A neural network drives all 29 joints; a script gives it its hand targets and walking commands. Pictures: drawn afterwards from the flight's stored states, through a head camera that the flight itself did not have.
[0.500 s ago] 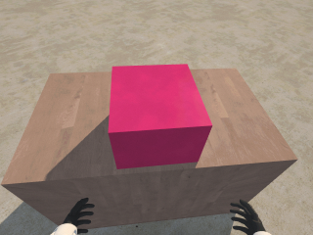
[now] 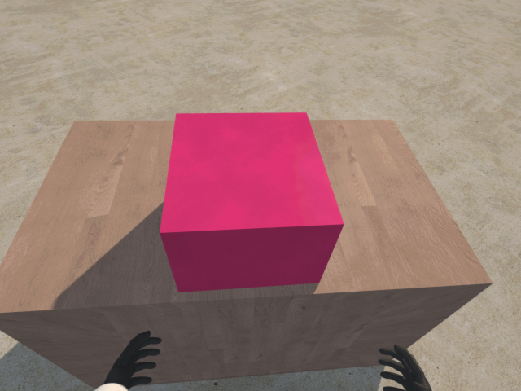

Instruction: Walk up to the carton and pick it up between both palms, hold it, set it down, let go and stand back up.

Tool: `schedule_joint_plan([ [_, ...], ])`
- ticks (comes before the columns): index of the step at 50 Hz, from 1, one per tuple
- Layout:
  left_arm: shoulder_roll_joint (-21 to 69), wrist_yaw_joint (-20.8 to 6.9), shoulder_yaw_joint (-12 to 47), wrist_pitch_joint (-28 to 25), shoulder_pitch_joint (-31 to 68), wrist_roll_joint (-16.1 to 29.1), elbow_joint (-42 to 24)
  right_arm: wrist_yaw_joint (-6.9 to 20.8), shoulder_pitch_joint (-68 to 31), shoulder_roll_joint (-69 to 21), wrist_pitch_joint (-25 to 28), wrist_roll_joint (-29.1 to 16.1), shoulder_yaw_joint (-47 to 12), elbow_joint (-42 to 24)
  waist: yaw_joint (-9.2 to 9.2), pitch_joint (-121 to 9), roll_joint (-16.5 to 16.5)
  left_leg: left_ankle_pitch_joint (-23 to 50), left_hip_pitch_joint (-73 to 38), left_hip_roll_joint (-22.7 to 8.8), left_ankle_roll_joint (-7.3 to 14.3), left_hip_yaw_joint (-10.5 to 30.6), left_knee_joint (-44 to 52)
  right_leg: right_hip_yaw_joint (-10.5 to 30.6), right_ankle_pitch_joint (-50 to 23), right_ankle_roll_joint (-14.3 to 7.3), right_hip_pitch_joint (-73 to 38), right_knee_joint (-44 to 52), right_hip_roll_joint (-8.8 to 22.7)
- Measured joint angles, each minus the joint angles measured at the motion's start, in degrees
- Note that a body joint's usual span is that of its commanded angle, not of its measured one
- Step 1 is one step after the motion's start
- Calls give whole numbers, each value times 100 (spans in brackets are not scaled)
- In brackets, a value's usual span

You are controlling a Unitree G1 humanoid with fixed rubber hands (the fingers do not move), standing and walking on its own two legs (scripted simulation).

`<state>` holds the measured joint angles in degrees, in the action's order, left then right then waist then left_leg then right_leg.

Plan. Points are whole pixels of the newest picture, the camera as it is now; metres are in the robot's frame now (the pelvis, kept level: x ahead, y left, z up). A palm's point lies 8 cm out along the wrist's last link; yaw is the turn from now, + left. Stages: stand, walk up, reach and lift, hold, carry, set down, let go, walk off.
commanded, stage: stand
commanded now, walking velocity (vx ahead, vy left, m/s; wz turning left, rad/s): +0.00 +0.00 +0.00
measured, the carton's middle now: (246, 196) +0.49 +0.05 -0.02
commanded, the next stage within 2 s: none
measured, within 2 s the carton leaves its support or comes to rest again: neither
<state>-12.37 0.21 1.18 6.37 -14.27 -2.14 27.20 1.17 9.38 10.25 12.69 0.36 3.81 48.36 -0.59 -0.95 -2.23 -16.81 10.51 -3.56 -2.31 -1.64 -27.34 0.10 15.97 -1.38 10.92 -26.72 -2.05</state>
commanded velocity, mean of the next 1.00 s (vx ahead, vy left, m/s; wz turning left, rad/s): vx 0.00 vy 0.00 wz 0.00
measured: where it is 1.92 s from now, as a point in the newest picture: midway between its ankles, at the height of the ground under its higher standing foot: outside the picture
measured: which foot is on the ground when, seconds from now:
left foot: down 0.00-1.00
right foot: down 0.00-1.00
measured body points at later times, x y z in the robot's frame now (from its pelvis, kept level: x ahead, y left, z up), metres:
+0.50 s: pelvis +0.03 +0.03 +0.00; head +0.02 +0.04 +0.45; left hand +0.06 +0.27 -0.15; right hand +0.03 -0.20 -0.15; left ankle -0.03 +0.14 -0.74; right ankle -0.02 -0.10 -0.74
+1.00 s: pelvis -0.01 +0.05 +0.00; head -0.02 +0.06 +0.45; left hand -0.05 +0.25 -0.17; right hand -0.03 -0.16 -0.16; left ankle -0.03 +0.14 -0.74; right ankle -0.02 -0.10 -0.74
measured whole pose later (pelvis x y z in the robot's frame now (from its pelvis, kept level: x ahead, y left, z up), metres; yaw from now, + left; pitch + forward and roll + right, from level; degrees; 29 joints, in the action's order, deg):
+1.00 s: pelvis -0.01 +0.05 +0.00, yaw +1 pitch -4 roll +0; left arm -5.9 3.1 0.2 0.4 -20.2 -0.7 65.5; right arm -2.1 20.1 6.2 0.1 1.0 1.3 64.3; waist -0.1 1.7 -1.0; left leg -16.6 6.3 2.1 2.7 -3.0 -26.5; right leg 1.3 16.1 3.7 7.0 -26.8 3.8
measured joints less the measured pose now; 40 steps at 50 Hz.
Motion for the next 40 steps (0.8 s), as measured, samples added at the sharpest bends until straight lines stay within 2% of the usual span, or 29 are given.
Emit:
schedule_joint_plan([
  [4,126,-72,-32,-621,-259,-152,538,15,190,48,-896,70,-33,22,-22,-191,235,-208,199,-66,17,54,-273,-42,30,18,48,42,-61],
  [8,199,-90,-82,-867,-436,-68,1013,54,518,3,-1130,66,-92,242,-32,-267,338,-320,250,-28,62,80,-365,-63,126,60,62,-1,-24],
  [15,242,33,-144,-985,-640,57,1734,-6,932,-60,-1166,70,-122,670,14,-285,332,-441,138,87,153,50,-376,-38,287,152,-22,-81,95],
  [24,264,206,-233,-882,-684,120,2515,-199,1094,-92,-1189,67,-107,1088,59,-217,215,-450,-124,241,273,-1,-259,-1,343,275,-249,-47,253],
  [40,513,270,-165,-698,-638,143,3498,-317,1122,-408,-1199,60,-235,1512,46,167,163,-200,-403,476,452,-99,-26,80,178,462,-442,13,496],
])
